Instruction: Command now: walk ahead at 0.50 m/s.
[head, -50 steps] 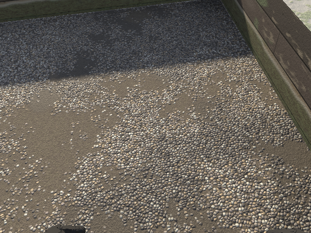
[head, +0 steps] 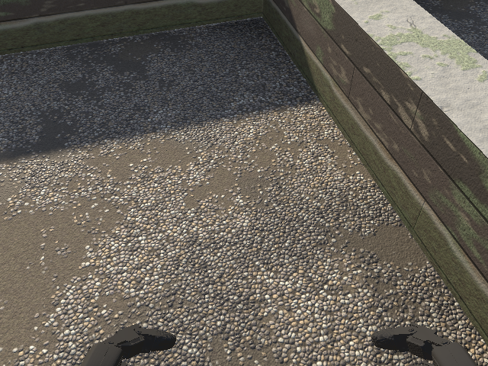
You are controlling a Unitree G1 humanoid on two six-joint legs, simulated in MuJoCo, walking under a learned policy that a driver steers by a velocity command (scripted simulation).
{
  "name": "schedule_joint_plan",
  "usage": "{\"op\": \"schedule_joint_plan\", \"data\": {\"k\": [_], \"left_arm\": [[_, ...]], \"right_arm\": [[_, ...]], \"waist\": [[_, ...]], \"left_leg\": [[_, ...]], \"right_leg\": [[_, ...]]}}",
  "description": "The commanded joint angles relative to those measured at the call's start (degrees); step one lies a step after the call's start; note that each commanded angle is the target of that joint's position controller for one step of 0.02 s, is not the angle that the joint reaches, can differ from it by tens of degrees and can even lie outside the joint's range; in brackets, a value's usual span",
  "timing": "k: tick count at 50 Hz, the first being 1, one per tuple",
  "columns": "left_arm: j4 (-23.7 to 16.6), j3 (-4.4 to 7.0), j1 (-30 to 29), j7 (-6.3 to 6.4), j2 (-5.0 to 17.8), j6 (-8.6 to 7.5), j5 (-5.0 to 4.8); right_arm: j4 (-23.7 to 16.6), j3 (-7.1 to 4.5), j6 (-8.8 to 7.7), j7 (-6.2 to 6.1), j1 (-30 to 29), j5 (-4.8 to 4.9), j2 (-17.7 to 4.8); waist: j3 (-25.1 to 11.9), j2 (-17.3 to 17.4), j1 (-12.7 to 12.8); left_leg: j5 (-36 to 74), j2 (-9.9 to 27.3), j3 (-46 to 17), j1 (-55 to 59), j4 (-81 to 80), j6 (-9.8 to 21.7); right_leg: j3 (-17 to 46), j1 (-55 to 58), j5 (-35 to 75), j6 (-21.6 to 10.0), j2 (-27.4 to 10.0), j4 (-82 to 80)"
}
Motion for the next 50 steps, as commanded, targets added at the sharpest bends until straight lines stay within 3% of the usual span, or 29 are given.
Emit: {"op": "schedule_joint_plan", "data": {"k": [1, 50], "left_arm": [[-5.74, 1.74, -6.60, 0.50, 5.10, -1.13, 0.15], [-3.65, 1.44, -3.15, 1.50, 4.43, -0.72, 0.39]], "right_arm": [[-5.99, -1.52, -1.17, -0.44, -5.33, 0.03, -4.57], [-3.15, -1.16, -0.48, -0.83, -2.91, -0.31, -3.58]], "waist": [[-6.28, -0.17, 0.01], [-4.21, -0.35, -0.16]], "left_leg": [[8.80, 5.12, -6.95, 2.65, -3.51, 1.70], [8.85, 4.18, -8.00, 4.09, -8.50, 2.55]], "right_leg": [[6.60, 2.01, 13.14, -2.57, -5.94, -3.28], [5.49, 3.72, 11.61, -1.19, -5.66, -7.60]]}}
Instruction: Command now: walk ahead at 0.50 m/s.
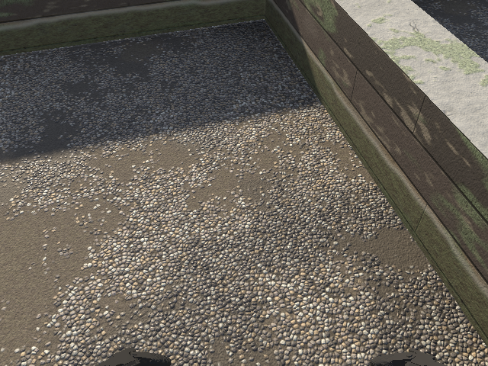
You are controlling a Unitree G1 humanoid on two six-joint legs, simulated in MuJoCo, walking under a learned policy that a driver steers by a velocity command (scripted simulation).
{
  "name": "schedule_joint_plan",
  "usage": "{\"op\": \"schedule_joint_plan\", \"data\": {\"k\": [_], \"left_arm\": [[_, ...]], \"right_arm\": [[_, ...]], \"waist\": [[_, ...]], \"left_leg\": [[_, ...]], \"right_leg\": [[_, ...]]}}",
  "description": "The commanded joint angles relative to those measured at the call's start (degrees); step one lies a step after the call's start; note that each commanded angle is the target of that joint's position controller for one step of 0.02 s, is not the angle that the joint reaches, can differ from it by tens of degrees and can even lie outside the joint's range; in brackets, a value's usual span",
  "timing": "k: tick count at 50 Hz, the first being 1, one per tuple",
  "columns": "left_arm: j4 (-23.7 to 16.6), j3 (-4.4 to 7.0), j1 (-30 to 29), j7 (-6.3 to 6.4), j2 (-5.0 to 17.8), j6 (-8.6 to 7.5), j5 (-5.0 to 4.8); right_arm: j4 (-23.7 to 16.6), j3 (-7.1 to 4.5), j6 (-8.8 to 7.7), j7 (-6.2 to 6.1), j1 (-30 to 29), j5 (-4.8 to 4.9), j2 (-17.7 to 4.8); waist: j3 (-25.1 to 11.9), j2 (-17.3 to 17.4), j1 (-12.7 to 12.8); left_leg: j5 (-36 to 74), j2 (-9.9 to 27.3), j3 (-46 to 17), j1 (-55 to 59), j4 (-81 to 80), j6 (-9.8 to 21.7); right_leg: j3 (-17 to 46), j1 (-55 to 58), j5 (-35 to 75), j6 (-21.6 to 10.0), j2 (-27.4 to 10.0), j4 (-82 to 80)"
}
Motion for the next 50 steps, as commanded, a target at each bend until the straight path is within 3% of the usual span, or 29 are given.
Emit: {"op": "schedule_joint_plan", "data": {"k": [1, 7, 9, 50], "left_arm": [[-5.56, 1.71, -5.34, 0.22, 4.79, -1.00, -0.01], [-5.50, 1.72, -4.94, 0.30, 4.77, -0.96, -0.01], [-5.39, 1.48, -4.60, 0.40, 4.39, -0.95, 0.42], [-4.87, 1.59, -2.78, 0.66, 4.59, -0.77, 0.26]], "right_arm": [[-5.49, -1.72, -1.00, -0.17, -4.99, -0.02, -4.69], [-5.16, -1.71, -0.96, -0.19, -4.82, -0.06, -4.63], [-5.11, -1.55, -0.79, 0.14, -4.67, -0.36, -4.29], [-3.78, -1.53, -0.69, -0.03, -3.48, -0.42, -4.29]], "waist": [[-4.19, -0.08, 0.00], [-4.10, -0.08, 0.00], [-4.14, -0.58, 0.02], [-3.71, -0.07, -0.01]], "left_leg": [[5.91, 5.61, -6.98, 1.37, -3.07, 1.36], [6.20, 5.52, -7.08, 1.58, -3.34, 1.48], [7.02, 5.48, -7.27, 2.00, -3.47, 1.42], [7.59, 5.08, -7.67, 2.62, -4.53, 1.49]], "right_leg": [[4.78, 0.88, 8.91, -2.63, -4.22, -2.18], [4.69, 0.95, 8.90, -2.52, -4.19, -2.42], [4.69, 0.94, 9.41, -2.72, -4.16, -2.76], [4.48, 1.55, 9.66, -2.52, -3.91, -4.15]]}}
Over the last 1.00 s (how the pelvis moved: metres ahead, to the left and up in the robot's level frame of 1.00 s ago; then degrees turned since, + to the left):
0.00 0.01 0.01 0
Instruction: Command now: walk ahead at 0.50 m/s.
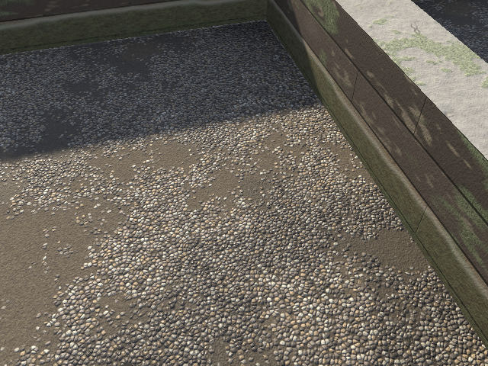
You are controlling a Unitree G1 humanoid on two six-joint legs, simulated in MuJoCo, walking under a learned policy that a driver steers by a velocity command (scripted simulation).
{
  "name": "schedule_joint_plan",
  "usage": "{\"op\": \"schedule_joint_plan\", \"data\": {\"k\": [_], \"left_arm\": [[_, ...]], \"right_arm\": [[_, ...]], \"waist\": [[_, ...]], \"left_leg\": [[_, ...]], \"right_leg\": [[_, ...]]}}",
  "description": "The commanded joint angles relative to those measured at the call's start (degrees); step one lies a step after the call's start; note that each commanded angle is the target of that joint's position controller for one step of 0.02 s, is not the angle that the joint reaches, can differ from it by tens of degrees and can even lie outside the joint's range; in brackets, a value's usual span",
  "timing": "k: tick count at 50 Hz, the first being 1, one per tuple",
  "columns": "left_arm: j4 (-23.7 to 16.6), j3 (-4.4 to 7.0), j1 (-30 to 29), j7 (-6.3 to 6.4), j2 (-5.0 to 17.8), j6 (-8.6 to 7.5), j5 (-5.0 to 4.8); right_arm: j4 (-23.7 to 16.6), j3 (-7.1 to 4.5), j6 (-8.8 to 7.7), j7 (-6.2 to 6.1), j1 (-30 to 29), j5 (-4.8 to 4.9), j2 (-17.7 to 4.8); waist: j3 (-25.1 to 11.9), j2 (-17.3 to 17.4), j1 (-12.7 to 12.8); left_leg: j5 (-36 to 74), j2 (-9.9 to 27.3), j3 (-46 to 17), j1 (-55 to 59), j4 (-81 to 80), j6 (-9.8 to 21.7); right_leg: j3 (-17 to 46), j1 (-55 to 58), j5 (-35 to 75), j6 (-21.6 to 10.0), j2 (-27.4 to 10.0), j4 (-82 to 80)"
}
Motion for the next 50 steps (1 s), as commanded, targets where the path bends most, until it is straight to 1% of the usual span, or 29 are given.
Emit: {"op": "schedule_joint_plan", "data": {"k": [1, 50], "left_arm": [[-5.36, 1.63, -4.62, 0.17, 4.75, -0.97, 0.00], [-5.16, 1.77, -3.83, 0.19, 4.85, -0.87, -0.01]], "right_arm": [[-5.41, -1.63, -0.98, -0.18, -4.42, -0.01, -4.68], [-5.03, -1.61, -1.03, -0.35, -3.77, -0.03, -4.66]], "waist": [[-3.63, 0.10, 0.01], [-3.46, 0.17, 0.03]], "left_leg": [[6.43, 5.39, -6.43, 1.47, -2.20, 1.38], [6.18, 5.17, -6.88, 1.39, -2.53, 1.18]], "right_leg": [[4.08, 0.36, 8.55, -2.79, -3.70, -1.72], [4.14, 0.71, 8.71, -2.87, -3.44, -2.41]]}}
Over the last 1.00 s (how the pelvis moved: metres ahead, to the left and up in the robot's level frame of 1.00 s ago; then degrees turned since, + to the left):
0.00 0.00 0.00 0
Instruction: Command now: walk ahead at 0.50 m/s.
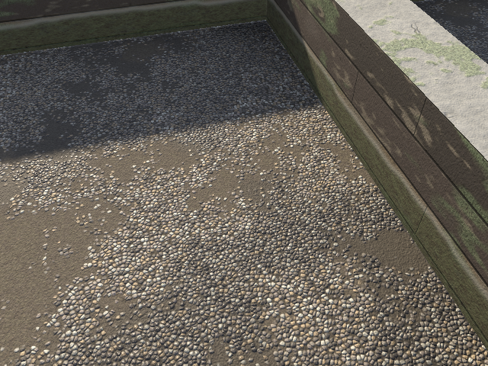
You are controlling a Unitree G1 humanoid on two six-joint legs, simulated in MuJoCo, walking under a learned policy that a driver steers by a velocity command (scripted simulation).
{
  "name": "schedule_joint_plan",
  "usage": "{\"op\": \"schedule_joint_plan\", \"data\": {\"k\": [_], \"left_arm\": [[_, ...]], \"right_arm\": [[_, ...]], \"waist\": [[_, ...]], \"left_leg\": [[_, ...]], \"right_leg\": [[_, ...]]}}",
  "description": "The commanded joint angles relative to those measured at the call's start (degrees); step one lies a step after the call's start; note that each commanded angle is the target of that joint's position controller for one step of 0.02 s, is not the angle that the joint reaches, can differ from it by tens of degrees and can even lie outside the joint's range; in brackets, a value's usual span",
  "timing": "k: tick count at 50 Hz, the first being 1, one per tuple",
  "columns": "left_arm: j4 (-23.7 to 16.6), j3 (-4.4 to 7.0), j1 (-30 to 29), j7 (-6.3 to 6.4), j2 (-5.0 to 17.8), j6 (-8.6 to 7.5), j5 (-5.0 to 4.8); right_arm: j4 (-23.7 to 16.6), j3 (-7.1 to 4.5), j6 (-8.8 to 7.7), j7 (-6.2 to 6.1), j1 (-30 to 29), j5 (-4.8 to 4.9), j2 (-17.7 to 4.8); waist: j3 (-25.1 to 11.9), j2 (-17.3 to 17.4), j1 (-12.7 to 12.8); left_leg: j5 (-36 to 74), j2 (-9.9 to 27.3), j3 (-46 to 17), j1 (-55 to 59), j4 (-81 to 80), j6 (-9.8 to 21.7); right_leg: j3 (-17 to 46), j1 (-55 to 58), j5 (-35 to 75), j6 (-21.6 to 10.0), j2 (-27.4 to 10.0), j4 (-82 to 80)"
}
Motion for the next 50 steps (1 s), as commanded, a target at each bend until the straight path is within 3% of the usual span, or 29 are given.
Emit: {"op": "schedule_joint_plan", "data": {"k": [1, 50], "left_arm": [[-5.31, 1.63, -4.41, 0.17, 4.79, -0.97, 0.00], [-5.19, 1.73, -3.94, 0.19, 4.87, -0.92, -0.02]], "right_arm": [[-5.38, -1.62, -0.97, -0.17, -4.25, -0.01, -4.68], [-5.24, -1.63, -1.03, -0.27, -3.94, 0.00, -4.65]], "waist": [[-3.34, 0.08, 0.01], [-3.24, 0.13, 0.05]], "left_leg": [[5.97, 4.99, -5.80, 1.18, -2.06, 1.52], [5.62, 4.75, -6.19, 0.92, -2.18, 1.35]], "right_leg": [[3.82, 0.41, 8.26, -2.72, -3.77, -1.60], [3.86, 0.60, 8.16, -2.74, -3.58, -1.91]]}}
Over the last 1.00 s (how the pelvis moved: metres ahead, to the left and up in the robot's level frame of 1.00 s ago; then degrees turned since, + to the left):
0.00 0.00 0.00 0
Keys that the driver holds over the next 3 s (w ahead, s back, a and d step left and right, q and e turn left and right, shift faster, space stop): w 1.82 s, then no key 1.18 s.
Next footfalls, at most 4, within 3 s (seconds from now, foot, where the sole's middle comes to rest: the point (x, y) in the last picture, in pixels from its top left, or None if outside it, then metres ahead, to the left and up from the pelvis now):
none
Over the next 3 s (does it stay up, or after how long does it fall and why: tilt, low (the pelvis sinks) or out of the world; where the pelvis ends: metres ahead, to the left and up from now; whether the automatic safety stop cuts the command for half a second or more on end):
stays up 0.00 -0.01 0.00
